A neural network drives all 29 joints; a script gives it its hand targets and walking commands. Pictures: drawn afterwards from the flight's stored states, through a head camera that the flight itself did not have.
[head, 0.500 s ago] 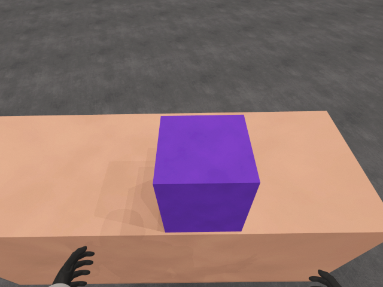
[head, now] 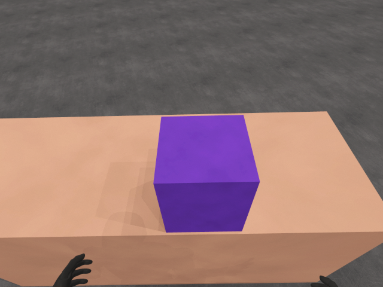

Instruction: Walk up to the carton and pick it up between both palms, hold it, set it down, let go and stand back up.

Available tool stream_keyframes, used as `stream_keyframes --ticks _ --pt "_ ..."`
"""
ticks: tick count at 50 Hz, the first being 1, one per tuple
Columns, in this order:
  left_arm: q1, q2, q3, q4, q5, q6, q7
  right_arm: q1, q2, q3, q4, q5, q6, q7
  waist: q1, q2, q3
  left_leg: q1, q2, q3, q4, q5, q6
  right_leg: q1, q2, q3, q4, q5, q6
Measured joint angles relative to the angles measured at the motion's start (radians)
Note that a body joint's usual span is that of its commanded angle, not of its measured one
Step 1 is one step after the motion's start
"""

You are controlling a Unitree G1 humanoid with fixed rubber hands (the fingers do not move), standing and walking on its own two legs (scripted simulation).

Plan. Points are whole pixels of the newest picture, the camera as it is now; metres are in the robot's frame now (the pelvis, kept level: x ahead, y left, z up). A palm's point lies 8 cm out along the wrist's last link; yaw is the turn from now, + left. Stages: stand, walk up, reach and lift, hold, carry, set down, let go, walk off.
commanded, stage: stand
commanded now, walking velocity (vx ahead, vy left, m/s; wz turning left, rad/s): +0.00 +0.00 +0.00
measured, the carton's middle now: (203, 176) +0.39 +0.01 -0.04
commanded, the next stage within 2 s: none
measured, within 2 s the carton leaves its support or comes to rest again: neither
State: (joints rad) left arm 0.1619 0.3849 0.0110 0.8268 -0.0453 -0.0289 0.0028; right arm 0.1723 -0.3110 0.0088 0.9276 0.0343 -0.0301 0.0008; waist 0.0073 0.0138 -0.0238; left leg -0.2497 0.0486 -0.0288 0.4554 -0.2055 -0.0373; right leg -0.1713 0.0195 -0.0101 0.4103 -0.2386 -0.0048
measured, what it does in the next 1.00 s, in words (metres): stands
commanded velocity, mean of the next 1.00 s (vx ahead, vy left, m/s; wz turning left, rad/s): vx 0.00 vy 0.00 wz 0.00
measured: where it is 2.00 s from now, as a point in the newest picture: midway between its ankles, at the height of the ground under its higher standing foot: outside the picture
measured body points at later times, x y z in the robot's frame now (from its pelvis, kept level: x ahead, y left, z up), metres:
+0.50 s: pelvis -0.01 +0.00 +0.00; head -0.02 +0.00 +0.45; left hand +0.12 +0.31 -0.10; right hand +0.10 -0.28 -0.12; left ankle +0.02 +0.14 -0.74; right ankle -0.01 -0.12 -0.74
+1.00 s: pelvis -0.02 +0.00 +0.00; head -0.04 +0.00 +0.45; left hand +0.10 +0.31 -0.10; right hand +0.08 -0.28 -0.12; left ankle +0.02 +0.14 -0.74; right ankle -0.01 -0.12 -0.74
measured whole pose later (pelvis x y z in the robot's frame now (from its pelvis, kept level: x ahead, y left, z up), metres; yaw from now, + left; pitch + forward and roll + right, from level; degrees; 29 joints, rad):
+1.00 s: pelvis -0.02 +0.00 +0.00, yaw +0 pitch -2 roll -1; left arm 0.16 0.38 0.01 0.90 -0.05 -0.03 0.00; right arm 0.16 -0.32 0.01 1.00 0.03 -0.03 0.00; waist 0.01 0.02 -0.03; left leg -0.25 0.05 -0.03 0.46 -0.18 -0.04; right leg -0.17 0.02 -0.01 0.41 -0.21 0.00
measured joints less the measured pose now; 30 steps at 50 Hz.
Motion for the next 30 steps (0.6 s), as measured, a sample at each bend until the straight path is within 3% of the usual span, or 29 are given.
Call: stream_keyframes --ticks 30 --pt "0.0 -0.001 0.0 0.054 0.0 -0.001 0.0 -0.013 -0.001 0.0 0.056 0.0 0.0 0.001 0.0 0.006 -0.002 0.0 0.0 0.0 0.0 0.019 0.001 0.0 0.0 0.0 0.0 0.019 0.002"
